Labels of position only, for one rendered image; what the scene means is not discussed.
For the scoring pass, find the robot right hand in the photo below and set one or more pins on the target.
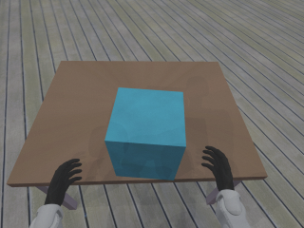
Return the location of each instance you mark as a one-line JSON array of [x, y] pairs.
[[221, 168]]

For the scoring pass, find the robot left forearm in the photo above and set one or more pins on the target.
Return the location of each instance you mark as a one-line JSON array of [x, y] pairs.
[[48, 216]]

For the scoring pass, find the carton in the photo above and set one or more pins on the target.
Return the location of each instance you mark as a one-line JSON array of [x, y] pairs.
[[146, 136]]

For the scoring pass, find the table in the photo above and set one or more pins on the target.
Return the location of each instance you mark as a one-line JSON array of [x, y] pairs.
[[74, 117]]

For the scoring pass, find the robot right forearm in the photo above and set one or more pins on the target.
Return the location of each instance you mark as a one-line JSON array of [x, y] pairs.
[[230, 212]]

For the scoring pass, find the robot left hand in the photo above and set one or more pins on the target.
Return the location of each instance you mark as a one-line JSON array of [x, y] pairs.
[[61, 181]]

